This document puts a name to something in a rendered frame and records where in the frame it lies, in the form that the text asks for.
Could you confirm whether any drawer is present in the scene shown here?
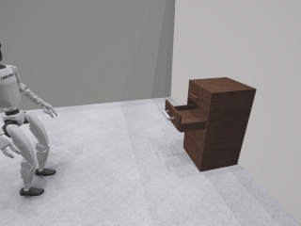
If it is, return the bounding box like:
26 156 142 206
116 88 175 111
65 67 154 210
165 100 208 133

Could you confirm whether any handle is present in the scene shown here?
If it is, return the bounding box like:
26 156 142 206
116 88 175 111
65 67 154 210
188 92 198 101
162 110 175 121

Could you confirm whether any robot left forearm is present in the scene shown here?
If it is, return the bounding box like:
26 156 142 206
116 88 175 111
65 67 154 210
23 87 44 106

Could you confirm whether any robot right hand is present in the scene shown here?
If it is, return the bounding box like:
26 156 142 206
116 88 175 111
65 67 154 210
0 135 22 158

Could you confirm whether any robot left hand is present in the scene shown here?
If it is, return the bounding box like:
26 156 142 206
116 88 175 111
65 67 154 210
41 103 58 118

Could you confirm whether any right robot shin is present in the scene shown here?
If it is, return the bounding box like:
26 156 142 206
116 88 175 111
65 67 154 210
20 160 37 191

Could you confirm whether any robot right foot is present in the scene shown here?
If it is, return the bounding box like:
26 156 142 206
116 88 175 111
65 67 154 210
20 186 44 196

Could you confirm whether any left robot upper arm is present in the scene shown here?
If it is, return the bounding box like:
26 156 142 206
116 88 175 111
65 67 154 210
5 65 26 93

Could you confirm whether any cabinet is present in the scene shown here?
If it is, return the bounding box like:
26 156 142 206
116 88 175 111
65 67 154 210
183 77 256 172

